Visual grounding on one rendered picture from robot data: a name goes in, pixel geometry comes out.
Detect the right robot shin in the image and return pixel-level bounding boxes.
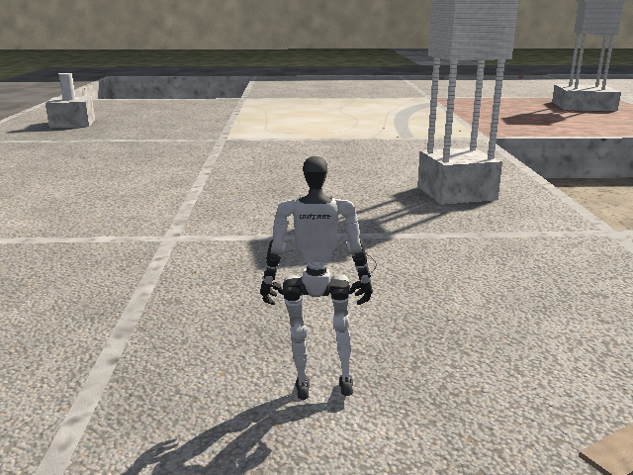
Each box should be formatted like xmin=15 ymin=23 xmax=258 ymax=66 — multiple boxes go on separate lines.
xmin=336 ymin=315 xmax=351 ymax=383

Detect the robot left upper arm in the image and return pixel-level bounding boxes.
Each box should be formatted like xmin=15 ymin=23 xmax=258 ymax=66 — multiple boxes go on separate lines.
xmin=270 ymin=200 xmax=295 ymax=255

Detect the right robot forearm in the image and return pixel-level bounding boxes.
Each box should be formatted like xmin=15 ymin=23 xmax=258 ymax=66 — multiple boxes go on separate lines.
xmin=352 ymin=238 xmax=371 ymax=284

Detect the robot right hand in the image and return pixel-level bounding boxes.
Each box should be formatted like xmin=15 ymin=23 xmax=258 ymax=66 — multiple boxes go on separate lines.
xmin=349 ymin=279 xmax=373 ymax=305

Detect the robot left hand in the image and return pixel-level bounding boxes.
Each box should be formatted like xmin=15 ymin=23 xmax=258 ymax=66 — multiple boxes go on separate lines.
xmin=260 ymin=281 xmax=283 ymax=305

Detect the left robot foot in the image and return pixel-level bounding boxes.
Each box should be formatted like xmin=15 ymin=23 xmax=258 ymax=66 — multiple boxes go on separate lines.
xmin=296 ymin=375 xmax=310 ymax=400

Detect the left robot forearm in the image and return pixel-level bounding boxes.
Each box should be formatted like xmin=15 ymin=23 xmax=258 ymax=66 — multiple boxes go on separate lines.
xmin=262 ymin=239 xmax=281 ymax=284

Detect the robot right upper arm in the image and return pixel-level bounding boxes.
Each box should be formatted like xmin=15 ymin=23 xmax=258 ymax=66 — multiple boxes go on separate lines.
xmin=336 ymin=199 xmax=363 ymax=254

